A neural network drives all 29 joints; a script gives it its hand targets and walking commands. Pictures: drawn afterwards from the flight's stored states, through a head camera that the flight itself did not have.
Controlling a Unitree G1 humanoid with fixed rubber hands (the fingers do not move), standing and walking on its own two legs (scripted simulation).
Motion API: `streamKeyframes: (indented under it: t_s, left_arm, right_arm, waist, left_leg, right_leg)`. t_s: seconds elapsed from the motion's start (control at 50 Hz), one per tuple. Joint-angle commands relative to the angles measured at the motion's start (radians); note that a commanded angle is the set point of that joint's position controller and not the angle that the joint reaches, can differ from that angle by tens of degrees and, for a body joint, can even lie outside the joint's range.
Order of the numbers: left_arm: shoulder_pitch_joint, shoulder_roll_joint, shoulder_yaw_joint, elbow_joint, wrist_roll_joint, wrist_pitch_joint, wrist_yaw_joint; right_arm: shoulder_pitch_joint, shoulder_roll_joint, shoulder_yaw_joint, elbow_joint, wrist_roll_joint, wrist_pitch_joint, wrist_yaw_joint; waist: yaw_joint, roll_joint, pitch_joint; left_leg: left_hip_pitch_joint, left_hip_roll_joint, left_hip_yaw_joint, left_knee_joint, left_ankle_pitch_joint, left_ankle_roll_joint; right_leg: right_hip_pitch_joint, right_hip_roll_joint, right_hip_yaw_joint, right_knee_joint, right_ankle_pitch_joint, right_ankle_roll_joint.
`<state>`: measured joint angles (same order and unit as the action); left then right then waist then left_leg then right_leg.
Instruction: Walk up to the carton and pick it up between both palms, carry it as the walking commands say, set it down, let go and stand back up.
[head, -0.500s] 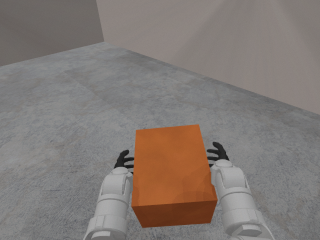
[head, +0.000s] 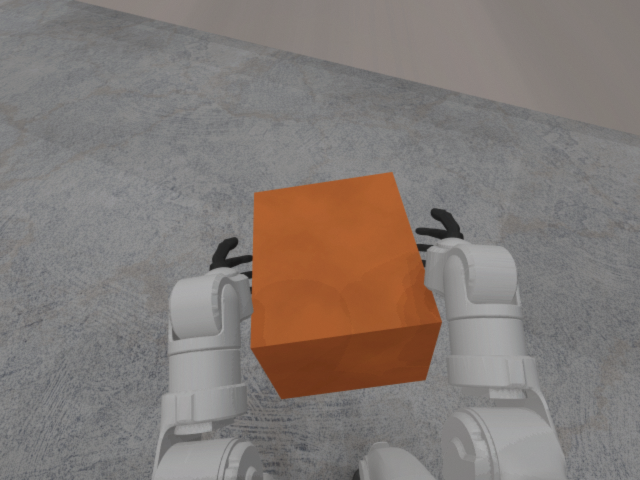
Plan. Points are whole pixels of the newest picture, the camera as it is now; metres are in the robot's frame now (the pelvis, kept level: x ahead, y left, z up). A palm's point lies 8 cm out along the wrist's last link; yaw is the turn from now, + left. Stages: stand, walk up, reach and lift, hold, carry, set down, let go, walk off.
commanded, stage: carry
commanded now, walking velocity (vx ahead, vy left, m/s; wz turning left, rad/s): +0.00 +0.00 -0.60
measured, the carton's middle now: (337, 284) +0.36 -0.01 +0.02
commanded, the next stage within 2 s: none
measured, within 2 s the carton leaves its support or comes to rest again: neither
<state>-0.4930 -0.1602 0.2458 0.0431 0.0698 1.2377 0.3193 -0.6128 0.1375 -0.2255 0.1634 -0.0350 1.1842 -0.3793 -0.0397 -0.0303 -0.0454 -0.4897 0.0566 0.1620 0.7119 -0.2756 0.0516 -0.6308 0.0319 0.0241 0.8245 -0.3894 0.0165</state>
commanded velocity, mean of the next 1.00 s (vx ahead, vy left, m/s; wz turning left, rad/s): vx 0.00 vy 0.00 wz -0.60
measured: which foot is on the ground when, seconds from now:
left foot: down 0.00-0.56, up 0.58-0.74, down 0.76-1.00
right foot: up 0.00-0.08, down 0.10-0.30, up 0.32-0.50, down 0.52-0.78, up 0.80-1.00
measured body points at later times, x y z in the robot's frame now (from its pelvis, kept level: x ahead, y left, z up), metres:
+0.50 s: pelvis -0.07 +0.05 -0.01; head -0.06 +0.06 +0.44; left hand +0.26 +0.09 +0.07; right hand +0.18 -0.18 +0.09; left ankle +0.04 +0.10 -0.71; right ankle -0.07 -0.09 -0.70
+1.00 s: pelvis -0.15 +0.12 -0.01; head -0.15 +0.14 +0.44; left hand +0.18 +0.06 +0.06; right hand +0.03 -0.17 +0.09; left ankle -0.03 +0.14 -0.71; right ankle -0.20 +0.00 -0.71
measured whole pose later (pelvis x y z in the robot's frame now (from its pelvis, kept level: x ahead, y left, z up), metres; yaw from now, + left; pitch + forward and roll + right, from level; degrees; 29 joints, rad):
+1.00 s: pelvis -0.15 +0.12 -0.01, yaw -38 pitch +3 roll -1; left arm -0.36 -0.18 0.19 -0.11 0.07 1.23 0.31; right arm -0.43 0.21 -0.19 -0.02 -0.12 1.16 -0.30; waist 0.02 -0.02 -0.08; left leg -0.54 0.17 0.27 0.78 -0.28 0.06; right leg -0.48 -0.03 -0.08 0.80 -0.40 0.02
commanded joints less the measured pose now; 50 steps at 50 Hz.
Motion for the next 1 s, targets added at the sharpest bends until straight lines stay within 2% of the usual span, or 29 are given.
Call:
streamKeyframes:
  t_s: [0.0,0.04,0.08,0.1,0.12,0.16,0.18,0.24,0.26,0.28,0.3,0.36,0.4,0.46,0.48,0.5,0.52,0.54,0.56,0.6,0.68,0.72,0.76,0.78,0.8,0.82,0.92,0.96,0.98]
  left_arm:
    - [-0.745,-0.991,-0.658,-0.284,-0.437,-0.021,-0.42]
    - [-0.659,-0.998,-0.697,-0.226,-0.435,-0.015,-0.437]
    - [-0.52,-1.007,-0.718,-0.161,-0.423,-0.013,-0.449]
    - [-0.515,-0.99,-0.752,-0.203,-0.418,-0.026,-0.446]
    - [-0.586,-1.016,-0.778,-0.259,-0.432,-0.04,-0.447]
    - [-0.631,-1.034,-0.773,-0.307,-0.425,-0.042,-0.437]
    - [-0.555,-1.025,-0.749,-0.313,-0.402,-0.041,-0.436]
    - [-0.597,-1.021,-0.739,-0.386,-0.393,-0.047,-0.429]
    - [-0.584,-1.023,-0.749,-0.391,-0.393,-0.039,-0.426]
    - [-0.617,-1.029,-0.782,-0.42,-0.415,-0.035,-0.426]
    - [-0.619,-1.007,-0.773,-0.387,-0.405,-0.031,-0.432]
    - [-0.565,-1.021,-0.777,-0.363,-0.426,-0.041,-0.444]
    - [-0.577,-1.013,-0.801,-0.358,-0.452,-0.036,-0.457]
    - [-0.539,-1.015,-0.79,-0.312,-0.451,-0.03,-0.458]
    - [-0.517,-1.011,-0.779,-0.283,-0.439,-0.028,-0.462]
    - [-0.506,-1.02,-0.76,-0.255,-0.431,-0.027,-0.466]
    - [-0.464,-1.0,-0.752,-0.193,-0.422,-0.021,-0.473]
    - [-0.457,-1.012,-0.768,-0.195,-0.419,-0.038,-0.474]
    - [-0.489,-1.035,-0.754,-0.197,-0.412,-0.042,-0.481]
    - [-0.552,-1.048,-0.73,-0.251,-0.406,-0.053,-0.476]
    - [-0.538,-1.021,-0.69,-0.258,-0.382,-0.055,-0.458]
    - [-0.591,-1.023,-0.694,-0.285,-0.382,-0.053,-0.45]
    - [-0.558,-1.012,-0.722,-0.288,-0.38,-0.044,-0.441]
    - [-0.646,-1.014,-0.754,-0.332,-0.406,-0.044,-0.442]
    - [-0.857,-1.003,-0.776,-0.308,-0.443,-0.054,-0.442]
    - [-0.746,-1.023,-0.764,-0.298,-0.438,-0.047,-0.445]
    - [-0.575,-1.017,-0.765,-0.263,-0.441,-0.038,-0.46]
    - [-0.57,-1.035,-0.783,-0.284,-0.453,-0.038,-0.463]
    - [-0.546,-1.037,-0.776,-0.255,-0.438,-0.037,-0.464]
  right_arm:
    - [-0.391,1.12,0.588,-0.193,0.347,0.023,0.485]
    - [-0.387,1.076,0.624,-0.237,0.331,0.019,0.479]
    - [-0.334,1.033,0.652,-0.293,0.325,0.015,0.483]
    - [-0.327,1.06,0.687,-0.312,0.336,0.014,0.493]
    - [-0.455,1.069,0.721,-0.392,0.372,0.007,0.504]
    - [-0.472,1.101,0.729,-0.377,0.408,0.015,0.507]
    - [-0.429,1.108,0.734,-0.373,0.411,0.021,0.513]
    - [-0.399,1.118,0.737,-0.395,0.43,0.02,0.528]
    - [-0.354,1.114,0.726,-0.374,0.425,0.017,0.529]
    - [-0.361,1.103,0.704,-0.375,0.408,0.01,0.525]
    - [-0.351,1.125,0.709,-0.348,0.412,0.015,0.526]
    - [-0.323,1.096,0.708,-0.385,0.374,0.012,0.52]
    - [-0.281,1.084,0.687,-0.348,0.344,0.006,0.513]
    - [-0.24,1.068,0.662,-0.289,0.319,0.009,0.515]
    - [-0.254,1.066,0.666,-0.287,0.314,0.004,0.516]
    - [-0.269,1.063,0.67,-0.283,0.307,0.006,0.516]
    - [-0.241,1.052,0.671,-0.243,0.298,0.01,0.513]
    - [-0.295,1.062,0.697,-0.291,0.322,0.01,0.527]
    - [-0.374,1.083,0.716,-0.328,0.347,0.01,0.529]
    - [-0.422,1.111,0.73,-0.322,0.391,0.007,0.538]
    - [-0.459,1.112,0.728,-0.319,0.438,0.016,0.545]
    - [-0.428,1.142,0.705,-0.281,0.429,0.024,0.545]
    - [-0.363,1.127,0.666,-0.249,0.395,0.01,0.542]
    - [-0.387,1.135,0.66,-0.254,0.392,0.001,0.54]
    - [-0.594,1.111,0.691,-0.255,0.418,0.002,0.538]
    - [-0.462,1.103,0.671,-0.271,0.391,0.011,0.533]
    - [-0.282,1.092,0.624,-0.233,0.316,-0.003,0.522]
    - [-0.304,1.071,0.627,-0.274,0.308,-0.011,0.515]
    - [-0.305,1.076,0.638,-0.257,0.305,-0.006,0.517]
  waist:
    - [0.031,0.141,-0.55]
    - [0.041,0.181,-0.526]
    - [0.045,0.048,-0.525]
    - [0.043,-0.152,-0.53]
    - [0.054,-0.207,-0.511]
    - [0.064,-0.108,-0.486]
    - [0.061,-0.156,-0.505]
    - [0.021,-0.111,-0.554]
    - [0.009,0.146,-0.56]
    - [0.026,0.434,-0.508]
    - [0.029,0.281,-0.484]
    - [0.025,0.043,-0.494]
    - [0.025,0.183,-0.483]
    - [0.029,0.272,-0.48]
    - [0.035,0.225,-0.465]
    - [0.041,0.055,-0.453]
    - [0.052,-0.101,-0.428]
    - [0.056,-0.303,-0.421]
    - [0.058,-0.233,-0.384]
    - [0.057,-0.097,-0.372]
    - [0.054,-0.18,-0.456]
    - [0.023,-0.181,-0.48]
    - [0.036,0.39,-0.435]
    - [0.023,0.37,-0.427]
    - [0.029,0.227,-0.385]
    - [0.031,0.109,-0.39]
    - [0.023,0.286,-0.444]
    - [0.029,0.235,-0.441]
    - [0.036,0.117,-0.435]
  left_leg:
    - [0.411,0.331,-0.235,-0.127,0.628,0.086]
    - [0.294,0.268,-0.123,-0.048,0.504,0.025]
    - [0.106,0.174,-0.069,0.096,0.213,-0.064]
    - [-0.072,0.078,-0.021,0.196,-0.114,-0.119]
    - [-0.096,0.021,-0.083,0.213,-0.335,-0.125]
    - [-0.096,0.002,-0.108,0.223,-0.31,-0.135]
    - [-0.045,0.001,-0.119,0.203,-0.245,-0.133]
    - [0.393,-0.007,-0.102,-0.177,-0.068,-0.051]
    - [0.515,0.187,-0.358,-0.408,-0.19,0.031]
    - [0.458,0.462,-0.631,-0.408,-0.079,0.156]
    - [0.335,0.47,-0.544,-0.405,-0.156,0.205]
    - [0.353,0.345,-0.287,-0.301,0.124,0.101]
    - [0.325,0.341,-0.218,-0.274,0.178,0.083]
    - [0.281,0.31,-0.105,-0.216,0.12,0.041]
    - [0.247,0.299,-0.061,-0.175,0.075,0.006]
    - [0.178,0.264,-0.021,-0.076,0.091,-0.042]
    - [0.006,0.2,0.004,0.087,-0.004,-0.106]
    - [-0.176,0.051,-0.003,0.22,-0.312,-0.147]
    - [-0.151,0.042,-0.103,0.326,-0.29,-0.133]
    - [-0.165,0.052,-0.106,0.354,-0.179,-0.137]
    - [0.086,-0.027,-0.047,0.07,-0.205,-0.115]
    - [0.35,0.029,-0.097,-0.284,-0.132,-0.065]
    - [0.378,0.481,-0.599,-0.399,-0.022,0.137]
    - [0.256,0.479,-0.507,-0.385,-0.072,0.201]
    - [0.202,0.412,-0.373,-0.377,-0.02,0.158]
    - [0.265,0.356,-0.302,-0.342,0.055,0.108]
    - [0.259,0.292,-0.107,-0.212,0.169,0.043]
    - [0.256,0.288,-0.062,-0.144,0.164,-0.004]
    - [0.177,0.264,-0.029,-0.054,0.154,-0.048]
  right_leg:
    - [0.143,-0.05,-0.051,-0.015,-0.004,-0.031]
    - [0.315,-0.031,-0.055,-0.232,0.128,-0.052]
    - [0.491,-0.196,0.203,-0.321,0.461,-0.113]
    - [0.574,-0.37,0.41,-0.252,0.864,-0.18]
    - [0.556,-0.359,0.439,-0.284,0.903,-0.223]
    - [0.518,-0.322,0.431,-0.384,0.55,-0.202]
    - [0.449,-0.293,0.401,-0.408,0.379,-0.168]
    - [0.174,-0.168,0.177,-0.377,0.262,-0.007]
    - [-0.004,-0.023,0.051,-0.193,0.042,0.049]
    - [-0.152,0.029,-0.085,0.124,-0.196,0.041]
    - [-0.076,-0.059,-0.042,0.257,-0.179,0.012]
    - [-0.003,-0.074,-0.058,0.228,-0.04,-0.015]
    - [0.095,-0.073,-0.092,0.124,-0.04,-0.009]
    - [0.25,-0.018,-0.136,-0.099,-0.067,-0.015]
    - [0.31,-0.034,-0.109,-0.239,0.019,-0.022]
    - [0.392,-0.102,0.02,-0.357,0.076,-0.049]
    - [0.453,-0.277,0.285,-0.41,0.215,-0.107]
    - [0.426,-0.41,0.535,-0.471,0.17,-0.196]
    - [0.323,-0.373,0.541,-0.503,0.061,-0.219]
    - [0.361,-0.307,0.366,-0.448,0.131,-0.169]
    - [0.279,-0.217,0.227,-0.419,0.193,-0.113]
    - [0.177,-0.133,0.144,-0.327,0.205,0.001]
    - [-0.129,0.004,-0.066,0.084,-0.2,0.057]
    - [-0.082,-0.083,-0.046,0.272,-0.172,0.04]
    - [-0.037,-0.071,-0.059,0.352,-0.117,0.019]
    - [-0.044,-0.075,-0.048,0.302,-0.052,0.004]
    - [0.208,-0.008,-0.164,-0.036,-0.045,0.004]
    - [0.311,-0.023,-0.122,-0.256,0.043,-0.014]
    - [0.386,-0.104,0.019,-0.34,0.113,-0.044]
